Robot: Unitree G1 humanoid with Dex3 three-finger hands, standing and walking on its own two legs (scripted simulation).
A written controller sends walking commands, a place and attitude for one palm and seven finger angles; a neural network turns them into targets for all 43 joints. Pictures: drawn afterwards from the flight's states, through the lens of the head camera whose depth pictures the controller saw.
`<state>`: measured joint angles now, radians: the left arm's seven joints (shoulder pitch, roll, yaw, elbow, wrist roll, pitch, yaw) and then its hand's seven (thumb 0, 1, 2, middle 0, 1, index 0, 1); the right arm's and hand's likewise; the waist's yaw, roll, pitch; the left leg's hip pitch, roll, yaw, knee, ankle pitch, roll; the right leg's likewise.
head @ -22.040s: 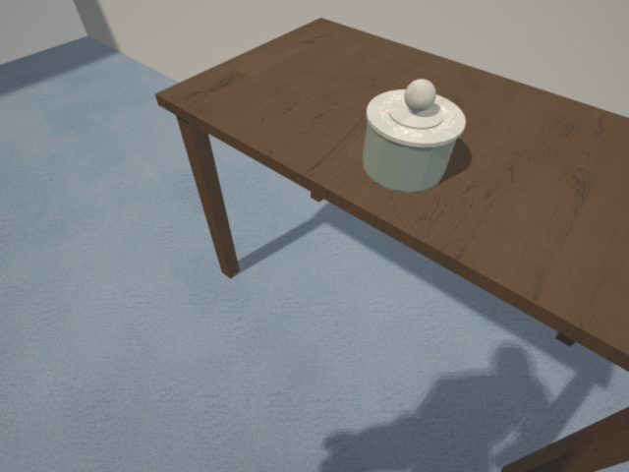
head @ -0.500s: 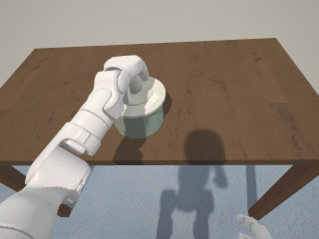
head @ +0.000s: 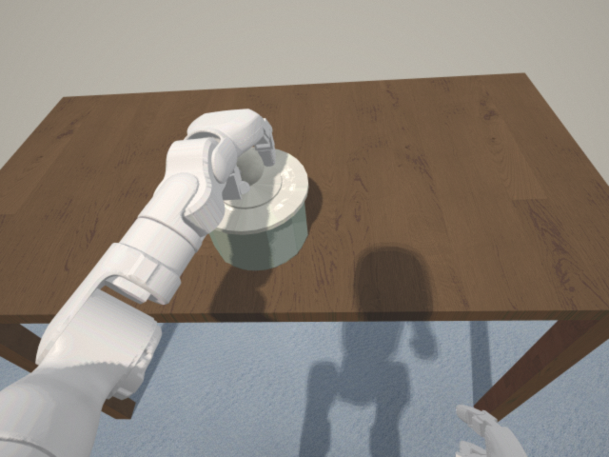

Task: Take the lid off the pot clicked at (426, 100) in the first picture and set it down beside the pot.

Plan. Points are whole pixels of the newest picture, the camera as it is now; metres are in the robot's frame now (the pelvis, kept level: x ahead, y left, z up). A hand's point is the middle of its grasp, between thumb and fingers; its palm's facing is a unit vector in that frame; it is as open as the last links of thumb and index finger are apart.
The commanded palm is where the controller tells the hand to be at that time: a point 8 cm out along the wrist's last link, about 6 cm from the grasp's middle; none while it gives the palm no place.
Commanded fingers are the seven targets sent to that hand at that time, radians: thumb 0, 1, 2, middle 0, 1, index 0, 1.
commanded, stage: close the fingers and squeeze the knob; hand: left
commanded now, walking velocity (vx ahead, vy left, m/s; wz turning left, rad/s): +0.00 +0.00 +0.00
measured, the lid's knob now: (245, 166) +0.47 +0.10 +0.14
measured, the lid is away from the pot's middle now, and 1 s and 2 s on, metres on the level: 0.01 0.00 0.01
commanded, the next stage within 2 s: lift the lid straight up in 0.70 s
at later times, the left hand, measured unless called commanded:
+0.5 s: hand (235, 173) +0.44 +0.11 +0.15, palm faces -0.29 -0.08 -0.96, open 8.2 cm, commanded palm +0.43 +0.11 +0.22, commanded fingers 0.00 0.40 1.13 -0.78 -0.88 -0.77 -0.88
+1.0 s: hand (236, 168) +0.45 +0.10 +0.16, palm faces -0.31 -0.08 -0.95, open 8.1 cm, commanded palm +0.43 +0.11 +0.24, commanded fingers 0.00 0.49 1.19 -0.86 -0.91 -0.86 -0.93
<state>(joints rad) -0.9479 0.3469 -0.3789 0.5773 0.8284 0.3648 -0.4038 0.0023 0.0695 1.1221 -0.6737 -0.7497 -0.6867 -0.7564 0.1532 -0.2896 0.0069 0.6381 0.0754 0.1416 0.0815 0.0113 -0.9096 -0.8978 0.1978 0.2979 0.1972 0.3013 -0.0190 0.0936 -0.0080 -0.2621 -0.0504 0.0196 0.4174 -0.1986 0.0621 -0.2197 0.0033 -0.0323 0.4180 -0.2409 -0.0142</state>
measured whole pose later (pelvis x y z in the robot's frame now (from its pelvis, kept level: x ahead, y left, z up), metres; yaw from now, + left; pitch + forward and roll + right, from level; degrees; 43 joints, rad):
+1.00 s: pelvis +0.00 +0.01 +0.00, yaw +0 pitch +3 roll +0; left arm -1.05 0.32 -0.38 0.73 0.82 0.36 -0.40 0.02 0.08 1.03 -0.68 -0.82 -0.68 -0.83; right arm 0.17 -0.28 0.02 0.67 0.07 0.12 0.06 0.01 -0.91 -0.90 0.20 0.30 0.20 0.30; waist -0.04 0.08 0.00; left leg -0.28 -0.06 0.02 0.41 -0.19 0.07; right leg -0.23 -0.01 -0.03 0.41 -0.23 0.00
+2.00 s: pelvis -0.01 +0.02 +0.00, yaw +1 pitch +2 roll +0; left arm -1.21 0.37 -0.39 0.64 0.82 0.38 -0.48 0.01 0.08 1.03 -0.69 -0.82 -0.69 -0.83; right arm 0.14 -0.28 0.03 0.67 0.08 0.10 0.06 0.01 -0.91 -0.90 0.20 0.30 0.20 0.30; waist -0.01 0.09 0.01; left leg -0.26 -0.08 0.01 0.38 -0.16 0.08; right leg -0.21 -0.02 -0.04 0.39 -0.21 0.01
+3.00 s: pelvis -0.01 +0.00 +0.00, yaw +1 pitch +2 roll +0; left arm -1.32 0.40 -0.35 0.67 0.84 0.41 -0.53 0.01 0.07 1.03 -0.69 -0.82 -0.69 -0.84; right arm 0.12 -0.29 0.05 0.66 0.08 0.08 0.04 0.01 -0.91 -0.90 0.20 0.30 0.20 0.30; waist -0.01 0.09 0.00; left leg -0.24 -0.07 0.01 0.36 -0.15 0.07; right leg -0.21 -0.01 -0.04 0.38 -0.21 -0.01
